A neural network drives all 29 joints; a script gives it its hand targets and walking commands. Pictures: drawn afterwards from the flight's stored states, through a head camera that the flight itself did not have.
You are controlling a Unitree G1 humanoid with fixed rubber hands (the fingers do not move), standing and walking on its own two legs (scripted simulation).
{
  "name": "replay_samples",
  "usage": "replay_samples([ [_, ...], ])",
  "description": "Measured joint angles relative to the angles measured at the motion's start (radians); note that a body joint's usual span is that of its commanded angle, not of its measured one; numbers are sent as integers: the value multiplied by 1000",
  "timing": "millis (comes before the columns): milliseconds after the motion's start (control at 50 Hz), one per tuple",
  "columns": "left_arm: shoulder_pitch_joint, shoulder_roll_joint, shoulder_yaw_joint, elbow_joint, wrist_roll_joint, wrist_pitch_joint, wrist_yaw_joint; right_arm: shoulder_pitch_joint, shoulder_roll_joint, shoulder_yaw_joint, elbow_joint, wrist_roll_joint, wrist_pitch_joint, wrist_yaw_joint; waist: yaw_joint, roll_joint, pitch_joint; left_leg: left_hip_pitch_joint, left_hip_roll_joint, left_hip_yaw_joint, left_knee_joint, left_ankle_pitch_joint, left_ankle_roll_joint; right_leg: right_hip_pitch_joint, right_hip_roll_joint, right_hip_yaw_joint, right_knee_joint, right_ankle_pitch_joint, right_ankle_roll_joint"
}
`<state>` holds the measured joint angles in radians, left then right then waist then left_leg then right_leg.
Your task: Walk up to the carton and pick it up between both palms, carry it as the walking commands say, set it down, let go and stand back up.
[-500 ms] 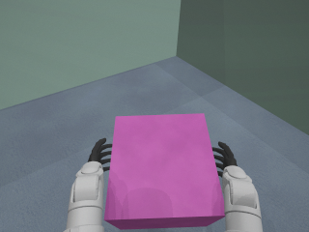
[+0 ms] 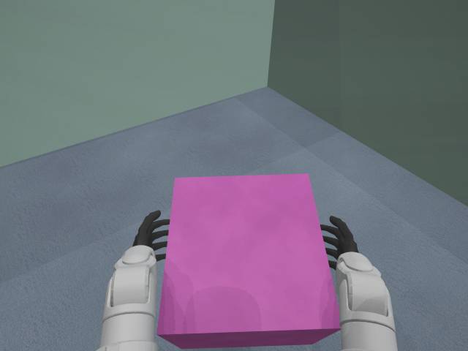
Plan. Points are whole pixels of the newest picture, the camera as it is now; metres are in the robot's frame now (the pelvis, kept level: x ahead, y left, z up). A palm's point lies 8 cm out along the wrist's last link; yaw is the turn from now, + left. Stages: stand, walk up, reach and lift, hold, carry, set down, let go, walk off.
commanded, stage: hold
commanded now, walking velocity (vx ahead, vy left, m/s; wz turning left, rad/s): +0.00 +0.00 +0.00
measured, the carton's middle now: (244, 262) +0.31 -0.01 -0.04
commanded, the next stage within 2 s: carry in 0.24 s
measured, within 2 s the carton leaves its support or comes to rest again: neither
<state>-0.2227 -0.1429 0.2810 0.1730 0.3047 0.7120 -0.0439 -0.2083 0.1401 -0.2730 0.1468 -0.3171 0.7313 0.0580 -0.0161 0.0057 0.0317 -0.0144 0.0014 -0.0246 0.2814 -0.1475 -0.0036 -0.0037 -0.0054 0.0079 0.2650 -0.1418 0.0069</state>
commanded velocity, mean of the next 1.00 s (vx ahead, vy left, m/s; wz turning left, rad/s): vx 0.00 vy -0.16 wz -0.48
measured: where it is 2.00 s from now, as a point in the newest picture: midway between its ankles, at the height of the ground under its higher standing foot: outside the picture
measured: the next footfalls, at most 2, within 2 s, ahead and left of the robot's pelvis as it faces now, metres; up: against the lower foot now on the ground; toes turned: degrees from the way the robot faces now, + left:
left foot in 0.88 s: +0.03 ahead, -0.02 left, +0.00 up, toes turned -9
right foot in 1.26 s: -0.09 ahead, -0.35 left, +0.00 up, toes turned -39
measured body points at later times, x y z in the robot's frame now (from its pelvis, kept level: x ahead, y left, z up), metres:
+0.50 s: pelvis -0.01 -0.04 -0.02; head -0.01 -0.05 +0.43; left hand +0.32 +0.11 +0.05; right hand +0.28 -0.24 +0.04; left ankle +0.01 +0.12 -0.75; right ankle +0.01 -0.15 -0.74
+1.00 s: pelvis -0.03 -0.11 -0.02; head -0.02 -0.08 +0.43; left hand +0.29 -0.04 +0.04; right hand +0.16 -0.36 +0.06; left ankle -0.01 -0.01 -0.75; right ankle -0.05 -0.19 -0.68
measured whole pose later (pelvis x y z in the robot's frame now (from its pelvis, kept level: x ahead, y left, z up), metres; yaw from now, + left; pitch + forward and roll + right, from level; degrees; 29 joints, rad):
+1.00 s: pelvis -0.03 -0.11 -0.02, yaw -23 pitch +5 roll -2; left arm -0.15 -0.13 0.15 -0.34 0.14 1.20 0.16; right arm -0.12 0.13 -0.15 -0.33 -0.14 1.20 -0.09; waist 0.02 -0.03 -0.11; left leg -0.35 0.13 0.21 0.63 -0.35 0.02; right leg -0.64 0.08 -0.06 1.08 -0.38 -0.02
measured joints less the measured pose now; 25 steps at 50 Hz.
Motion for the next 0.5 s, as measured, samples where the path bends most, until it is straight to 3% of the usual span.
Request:
replay_samples([
  [220, 19, 3, -12, -16, -11, 2, 4, 17, -3, 11, -13, 10, 2, -1, 0, 0, -1, 4, -2, 1, -5, -1, 2, 5, -2, 2, -6, 0, 2],
  [320, 7, 12, -11, -27, -25, 17, 32, -4, 1, 29, -1, 19, 4, -29, 24, -20, -87, -170, -1, 29, 170, -82, 0, -216, -2, 14, 248, -103, -1],
  [400, 4, 58, -41, -93, -116, 76, 117, -12, 3, 97, -76, 56, 66, -79, 37, -7, -110, -271, 54, 56, 273, -133, -17, -415, 17, -40, 593, -304, 11],
  [440, -5, 72, -60, -150, -174, 129, 146, -2, -1, 121, -155, 85, 120, -123, 47, 8, -110, -302, 92, 61, 299, -145, -39, -449, 16, -66, 593, -302, 11],
  [500, -19, 82, -78, -247, -226, 212, 168, 9, -9, 130, -285, 121, 212, -140, 56, 35, -108, -347, 156, 66, 358, -175, -77, -420, 23, -96, 414, -221, 6],
])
